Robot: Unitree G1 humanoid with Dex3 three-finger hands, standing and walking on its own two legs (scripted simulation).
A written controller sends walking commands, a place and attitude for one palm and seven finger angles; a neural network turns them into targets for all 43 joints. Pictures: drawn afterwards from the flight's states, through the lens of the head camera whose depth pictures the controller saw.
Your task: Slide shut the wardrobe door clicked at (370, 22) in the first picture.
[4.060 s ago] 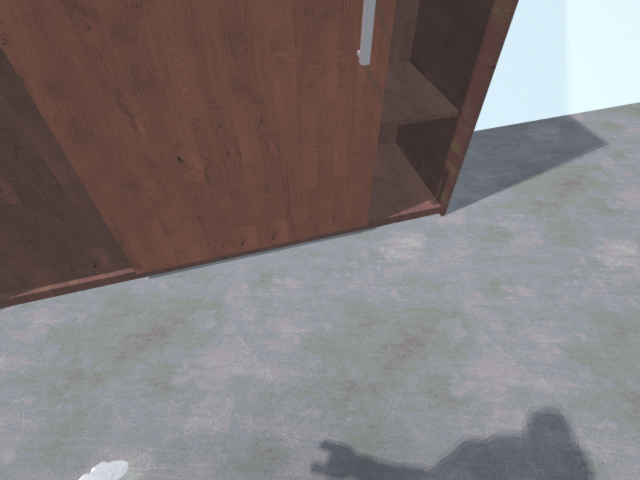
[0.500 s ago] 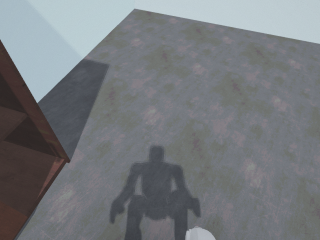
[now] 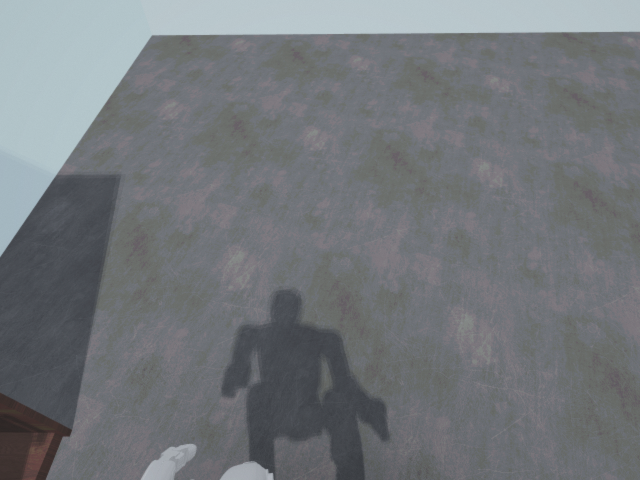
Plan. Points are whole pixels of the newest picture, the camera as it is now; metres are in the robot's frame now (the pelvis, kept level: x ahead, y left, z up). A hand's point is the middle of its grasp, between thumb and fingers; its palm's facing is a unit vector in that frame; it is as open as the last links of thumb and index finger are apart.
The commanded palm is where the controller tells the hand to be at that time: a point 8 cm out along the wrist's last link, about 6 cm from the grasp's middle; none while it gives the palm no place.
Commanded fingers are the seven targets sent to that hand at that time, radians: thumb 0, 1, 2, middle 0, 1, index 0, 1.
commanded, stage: turn to face it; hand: left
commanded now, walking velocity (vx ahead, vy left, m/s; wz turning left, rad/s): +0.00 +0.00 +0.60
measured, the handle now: out of the picture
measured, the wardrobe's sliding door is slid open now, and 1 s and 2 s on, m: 0.37 0.37 0.37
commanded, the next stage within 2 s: none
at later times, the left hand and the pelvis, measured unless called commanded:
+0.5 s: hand out of the picture +0.07 +0.23 -0.15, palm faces +0.28 -0.91 -0.29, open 7.4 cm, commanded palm none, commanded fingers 0.00 0.90 0.90 -0.20 -0.30 -0.20 -0.30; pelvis +0.04 +0.00 +0.01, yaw +15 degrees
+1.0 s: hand out of the picture -0.06 +0.17 -0.17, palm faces +0.60 -0.76 -0.25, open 7.4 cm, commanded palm none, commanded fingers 0.00 0.90 0.90 -0.20 -0.30 -0.20 -0.30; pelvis +0.03 -0.02 -0.01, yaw +36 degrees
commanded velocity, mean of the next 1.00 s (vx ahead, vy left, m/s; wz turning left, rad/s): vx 0.00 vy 0.00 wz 0.60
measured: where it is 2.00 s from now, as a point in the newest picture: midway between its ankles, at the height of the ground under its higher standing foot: outside the picture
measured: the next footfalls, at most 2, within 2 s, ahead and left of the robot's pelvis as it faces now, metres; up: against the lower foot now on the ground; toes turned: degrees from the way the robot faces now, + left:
left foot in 0.12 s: +0.09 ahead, +0.14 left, +0.00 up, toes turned +12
right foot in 0.56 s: +0.12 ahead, -0.13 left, +0.00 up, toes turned +16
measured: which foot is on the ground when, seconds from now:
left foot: up 0.00-0.10, down 0.12-0.56, up 0.58-0.96, down 0.98-1.00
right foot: down 0.00-0.14, up 0.16-0.54, down 0.56-0.98, up 1.00-1.00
